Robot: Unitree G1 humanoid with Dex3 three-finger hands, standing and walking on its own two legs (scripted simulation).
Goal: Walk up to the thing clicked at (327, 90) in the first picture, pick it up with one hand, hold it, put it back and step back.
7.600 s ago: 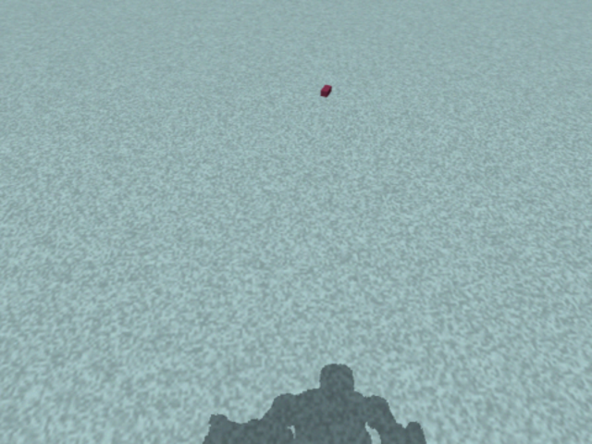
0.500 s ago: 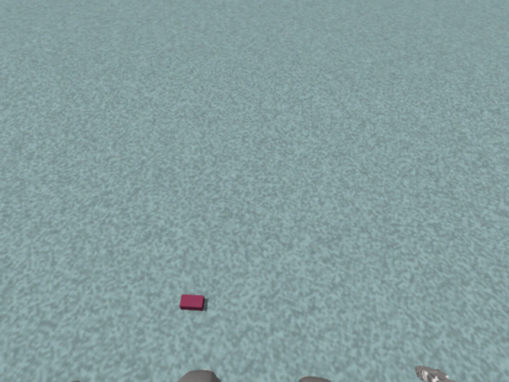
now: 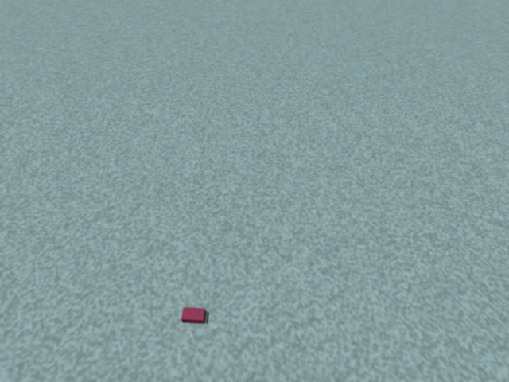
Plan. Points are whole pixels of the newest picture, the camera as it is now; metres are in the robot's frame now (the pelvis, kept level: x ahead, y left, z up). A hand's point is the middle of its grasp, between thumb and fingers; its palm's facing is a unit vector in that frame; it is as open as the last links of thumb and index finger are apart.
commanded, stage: walk up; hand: left
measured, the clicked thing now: (193, 315) +0.47 +0.23 -0.76
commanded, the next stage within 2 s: stand in 0.58 s
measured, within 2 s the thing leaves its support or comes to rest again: neither
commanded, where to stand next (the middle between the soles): +0.06 +0.03 m, yaw -1 degrees
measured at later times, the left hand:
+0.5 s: hand out of the picture +0.09 +0.24 -0.16, palm faces +0.00 -0.95 -0.32, open 7.3 cm
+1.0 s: hand out of the picture +0.11 +0.25 -0.15, palm faces +0.01 -0.94 -0.34, open 7.3 cm
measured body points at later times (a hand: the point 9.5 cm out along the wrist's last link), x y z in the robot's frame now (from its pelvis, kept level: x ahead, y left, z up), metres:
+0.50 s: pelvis +0.01 +0.00 +0.01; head +0.03 +0.00 +0.45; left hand +0.09 +0.29 -0.13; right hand +0.08 -0.31 -0.13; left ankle +0.03 +0.12 -0.74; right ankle +0.03 -0.13 -0.74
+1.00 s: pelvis +0.03 -0.01 +0.01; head +0.04 -0.01 +0.46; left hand +0.11 +0.30 -0.13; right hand +0.12 -0.30 -0.13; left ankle +0.03 +0.12 -0.74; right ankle +0.03 -0.13 -0.74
